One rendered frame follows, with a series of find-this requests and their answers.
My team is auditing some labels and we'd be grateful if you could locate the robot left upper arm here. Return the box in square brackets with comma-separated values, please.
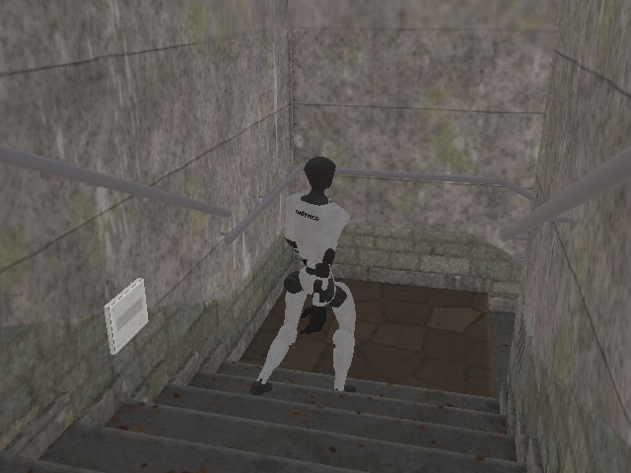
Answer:
[284, 193, 307, 241]

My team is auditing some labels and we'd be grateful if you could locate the robot right forearm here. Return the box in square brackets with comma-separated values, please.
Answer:
[313, 248, 335, 306]

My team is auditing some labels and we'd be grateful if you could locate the right robot thigh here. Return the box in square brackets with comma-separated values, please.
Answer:
[326, 282, 356, 349]

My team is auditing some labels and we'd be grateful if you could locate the robot left forearm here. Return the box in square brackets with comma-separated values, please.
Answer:
[286, 239, 304, 259]

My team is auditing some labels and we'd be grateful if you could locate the robot right hand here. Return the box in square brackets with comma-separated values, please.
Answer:
[300, 305, 326, 334]

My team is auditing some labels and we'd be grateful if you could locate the left robot foot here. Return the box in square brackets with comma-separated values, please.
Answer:
[249, 378, 272, 395]

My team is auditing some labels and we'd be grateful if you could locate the robot right upper arm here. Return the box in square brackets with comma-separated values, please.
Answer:
[315, 203, 350, 261]

